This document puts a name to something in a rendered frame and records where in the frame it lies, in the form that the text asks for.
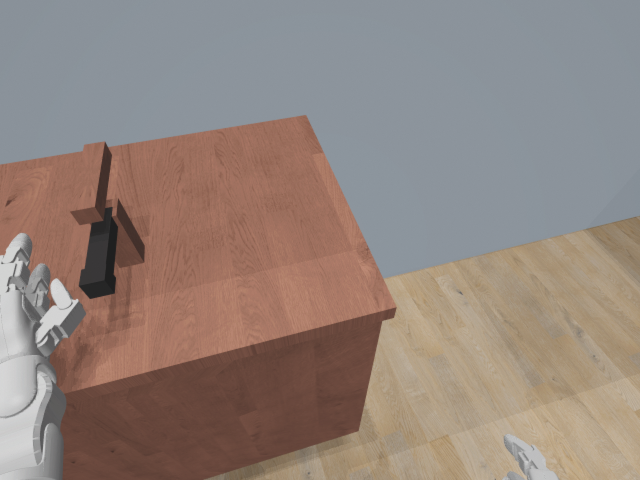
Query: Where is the right robot hand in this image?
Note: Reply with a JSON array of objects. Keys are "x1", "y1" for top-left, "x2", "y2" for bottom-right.
[{"x1": 502, "y1": 434, "x2": 560, "y2": 480}]

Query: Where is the tap lever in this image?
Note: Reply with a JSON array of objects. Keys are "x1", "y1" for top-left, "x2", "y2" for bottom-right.
[{"x1": 79, "y1": 207, "x2": 118, "y2": 299}]

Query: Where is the counter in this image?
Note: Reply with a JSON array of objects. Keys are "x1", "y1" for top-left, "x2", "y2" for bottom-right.
[{"x1": 0, "y1": 115, "x2": 397, "y2": 480}]

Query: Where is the left robot hand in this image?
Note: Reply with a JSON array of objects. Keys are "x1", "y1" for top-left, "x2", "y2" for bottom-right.
[{"x1": 0, "y1": 233, "x2": 86, "y2": 364}]

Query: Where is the left robot forearm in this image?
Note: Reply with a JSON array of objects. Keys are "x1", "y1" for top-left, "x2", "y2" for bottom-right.
[{"x1": 0, "y1": 355, "x2": 66, "y2": 480}]

